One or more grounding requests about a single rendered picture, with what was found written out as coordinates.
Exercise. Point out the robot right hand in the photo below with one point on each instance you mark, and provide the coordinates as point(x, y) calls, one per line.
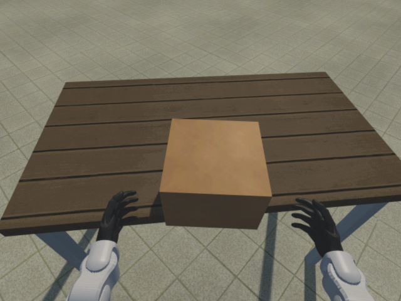
point(322, 228)

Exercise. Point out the left robot forearm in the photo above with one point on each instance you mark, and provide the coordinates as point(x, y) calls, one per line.
point(99, 272)

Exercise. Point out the robot left hand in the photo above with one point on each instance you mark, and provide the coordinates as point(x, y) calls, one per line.
point(112, 222)

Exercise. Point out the carton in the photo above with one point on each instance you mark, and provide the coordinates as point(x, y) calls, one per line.
point(214, 175)

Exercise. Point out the right robot forearm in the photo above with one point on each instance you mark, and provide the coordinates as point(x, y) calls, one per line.
point(342, 280)

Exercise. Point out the table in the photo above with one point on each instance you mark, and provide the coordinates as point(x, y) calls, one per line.
point(103, 137)

